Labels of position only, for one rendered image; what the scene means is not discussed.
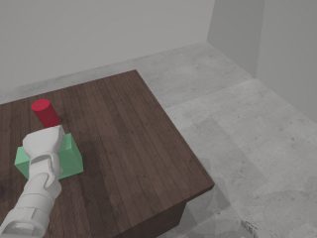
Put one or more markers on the robot right hand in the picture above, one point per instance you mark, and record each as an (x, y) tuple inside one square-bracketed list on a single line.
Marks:
[(254, 229)]

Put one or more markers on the sponge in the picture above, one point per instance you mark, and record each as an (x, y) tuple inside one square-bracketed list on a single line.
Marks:
[(70, 159)]

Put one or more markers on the table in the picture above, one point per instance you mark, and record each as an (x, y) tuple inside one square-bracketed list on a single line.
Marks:
[(138, 171)]

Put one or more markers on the robot left hand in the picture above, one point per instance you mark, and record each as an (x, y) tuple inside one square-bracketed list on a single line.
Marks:
[(45, 140)]

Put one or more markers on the left robot forearm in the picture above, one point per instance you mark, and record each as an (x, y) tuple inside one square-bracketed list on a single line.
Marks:
[(31, 214)]

